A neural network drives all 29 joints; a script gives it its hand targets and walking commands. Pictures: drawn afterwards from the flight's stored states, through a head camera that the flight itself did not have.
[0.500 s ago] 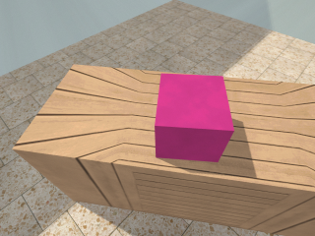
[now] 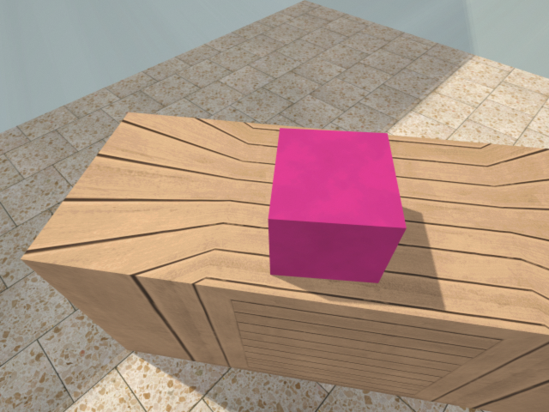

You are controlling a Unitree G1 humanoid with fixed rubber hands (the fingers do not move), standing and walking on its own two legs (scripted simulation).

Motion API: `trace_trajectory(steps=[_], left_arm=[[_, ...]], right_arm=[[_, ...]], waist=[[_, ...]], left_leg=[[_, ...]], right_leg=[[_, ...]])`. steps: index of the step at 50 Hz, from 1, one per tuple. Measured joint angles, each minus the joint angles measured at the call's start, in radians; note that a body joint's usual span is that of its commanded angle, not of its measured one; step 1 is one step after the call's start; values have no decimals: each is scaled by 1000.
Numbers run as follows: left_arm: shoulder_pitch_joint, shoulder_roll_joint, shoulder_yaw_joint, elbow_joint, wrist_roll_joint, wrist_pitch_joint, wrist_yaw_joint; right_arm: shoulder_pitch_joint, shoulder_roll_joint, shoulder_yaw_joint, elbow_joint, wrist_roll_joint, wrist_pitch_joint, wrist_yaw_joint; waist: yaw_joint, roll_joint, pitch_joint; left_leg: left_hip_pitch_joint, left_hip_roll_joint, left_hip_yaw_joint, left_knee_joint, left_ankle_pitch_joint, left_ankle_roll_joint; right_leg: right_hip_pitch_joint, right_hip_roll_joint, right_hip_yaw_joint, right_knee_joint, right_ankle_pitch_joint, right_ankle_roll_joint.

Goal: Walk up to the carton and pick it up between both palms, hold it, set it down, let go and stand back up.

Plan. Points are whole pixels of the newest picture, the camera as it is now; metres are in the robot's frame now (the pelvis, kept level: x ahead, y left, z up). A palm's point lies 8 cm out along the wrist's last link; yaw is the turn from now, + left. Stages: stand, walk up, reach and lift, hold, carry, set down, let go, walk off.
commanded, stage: stand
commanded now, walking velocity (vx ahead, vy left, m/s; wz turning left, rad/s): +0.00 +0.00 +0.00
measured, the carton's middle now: (328, 204) +0.49 -0.10 -0.04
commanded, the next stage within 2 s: none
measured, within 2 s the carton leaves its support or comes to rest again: neither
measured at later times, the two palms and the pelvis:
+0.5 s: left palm out of the picture -0.03 +0.20 -0.14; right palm out of the picture -0.03 -0.24 -0.14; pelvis -0.01 -0.02 +0.00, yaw +1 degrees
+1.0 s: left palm out of the picture -0.05 +0.16 -0.15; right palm out of the picture -0.05 -0.25 -0.15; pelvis -0.03 -0.04 +0.00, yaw +0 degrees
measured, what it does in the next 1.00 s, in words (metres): stands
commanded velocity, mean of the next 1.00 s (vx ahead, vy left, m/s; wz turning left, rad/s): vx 0.00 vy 0.00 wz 0.00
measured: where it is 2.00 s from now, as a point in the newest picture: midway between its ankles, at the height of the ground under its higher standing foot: outside the picture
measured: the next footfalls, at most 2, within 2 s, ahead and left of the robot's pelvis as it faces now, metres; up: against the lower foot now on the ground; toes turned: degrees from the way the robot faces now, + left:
none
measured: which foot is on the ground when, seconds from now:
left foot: down 0.00-1.00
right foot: down 0.00-1.00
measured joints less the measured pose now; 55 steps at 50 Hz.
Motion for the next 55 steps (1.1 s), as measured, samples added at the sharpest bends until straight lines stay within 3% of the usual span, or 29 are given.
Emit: trace_trajectory(steps=[16,42,55], left_arm=[[-2,48,-15,-38,-11,-23,23],[53,29,-19,-67,-2,-5,-21],[32,12,-3,-84,-2,-13,-20]], right_arm=[[13,-33,20,-39,15,-6,-15],[8,-41,22,-35,3,26,10],[10,-8,17,0,-1,15,10]], waist=[[2,-17,-5],[3,15,-14],[-3,12,-20]], left_leg=[[8,1,-8,-40,34,-18],[-55,56,-33,18,37,-60],[-68,70,-31,30,29,-68]], right_leg=[[-10,-1,-9,5,6,-15],[-48,53,-33,16,31,-60],[-60,68,-28,17,30,-68]])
